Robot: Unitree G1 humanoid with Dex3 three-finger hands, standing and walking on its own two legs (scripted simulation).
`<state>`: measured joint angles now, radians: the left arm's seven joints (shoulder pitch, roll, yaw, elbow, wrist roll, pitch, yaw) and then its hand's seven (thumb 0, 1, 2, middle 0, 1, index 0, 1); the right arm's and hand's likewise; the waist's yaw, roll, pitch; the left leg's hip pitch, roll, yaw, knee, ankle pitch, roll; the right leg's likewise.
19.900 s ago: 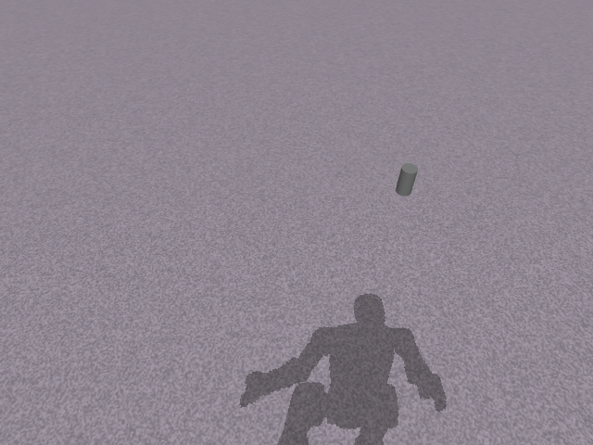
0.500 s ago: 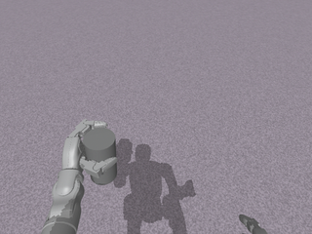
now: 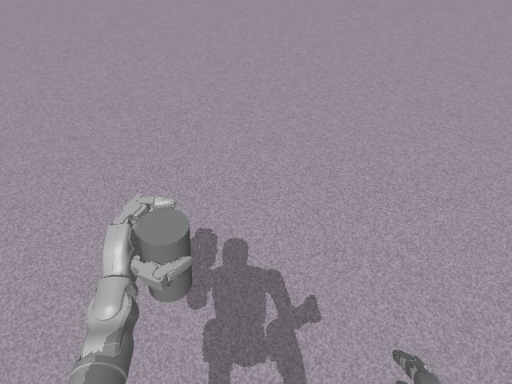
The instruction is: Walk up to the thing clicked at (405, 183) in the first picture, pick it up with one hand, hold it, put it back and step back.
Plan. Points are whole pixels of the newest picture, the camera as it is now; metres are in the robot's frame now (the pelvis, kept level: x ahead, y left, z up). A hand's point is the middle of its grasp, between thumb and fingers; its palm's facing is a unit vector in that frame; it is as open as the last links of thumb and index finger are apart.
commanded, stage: hold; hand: left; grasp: from the side
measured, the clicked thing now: (167, 257) +0.32 +0.17 +0.02
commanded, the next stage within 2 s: crouch in 0.10 s
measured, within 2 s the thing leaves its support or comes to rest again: neither
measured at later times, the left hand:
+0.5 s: hand (167, 254) +0.32 +0.17 +0.01, palm faces +0.10 -0.99 -0.01, open 11.0 cm
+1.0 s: hand (181, 287) +0.37 +0.20 -0.22, palm faces +0.17 -0.99 -0.02, open 11.0 cm
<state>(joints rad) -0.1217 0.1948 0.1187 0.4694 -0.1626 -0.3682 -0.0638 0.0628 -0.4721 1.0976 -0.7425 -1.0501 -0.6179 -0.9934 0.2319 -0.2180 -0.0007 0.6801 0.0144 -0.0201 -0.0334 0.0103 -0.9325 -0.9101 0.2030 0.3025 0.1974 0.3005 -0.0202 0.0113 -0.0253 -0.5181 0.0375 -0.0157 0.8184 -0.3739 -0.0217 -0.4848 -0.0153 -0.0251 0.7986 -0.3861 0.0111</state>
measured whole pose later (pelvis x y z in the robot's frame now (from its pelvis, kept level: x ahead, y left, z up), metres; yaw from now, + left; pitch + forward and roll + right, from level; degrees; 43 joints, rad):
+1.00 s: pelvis -0.04 +0.00 -0.20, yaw -2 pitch +31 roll -3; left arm -0.46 0.26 0.33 0.93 -0.16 -0.75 -0.10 0.05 -0.45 1.07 -0.74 -1.03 -0.62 -0.98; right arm 0.13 -0.25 -0.01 0.71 -0.07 -0.03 0.06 0.01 -0.91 -0.91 0.20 0.30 0.20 0.30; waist -0.07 0.01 -0.20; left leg -1.63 0.04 -0.06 1.74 -0.65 -0.03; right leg -1.59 -0.01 -0.03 1.72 -0.66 0.01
